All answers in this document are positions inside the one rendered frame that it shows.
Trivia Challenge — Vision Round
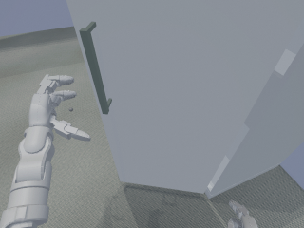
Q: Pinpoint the robot right hand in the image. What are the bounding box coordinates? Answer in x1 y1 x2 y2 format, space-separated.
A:
227 200 258 228

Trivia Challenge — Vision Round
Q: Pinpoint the handle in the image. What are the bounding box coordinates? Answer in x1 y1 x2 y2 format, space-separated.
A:
79 21 112 115

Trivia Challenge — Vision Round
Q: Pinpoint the fridge door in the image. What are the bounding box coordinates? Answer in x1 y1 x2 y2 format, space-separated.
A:
66 0 304 194

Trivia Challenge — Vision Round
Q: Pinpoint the left robot forearm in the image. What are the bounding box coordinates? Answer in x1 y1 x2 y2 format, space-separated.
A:
0 125 55 228

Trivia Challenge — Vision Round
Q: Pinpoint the robot left hand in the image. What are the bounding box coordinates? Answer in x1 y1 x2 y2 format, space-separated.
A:
28 74 91 142

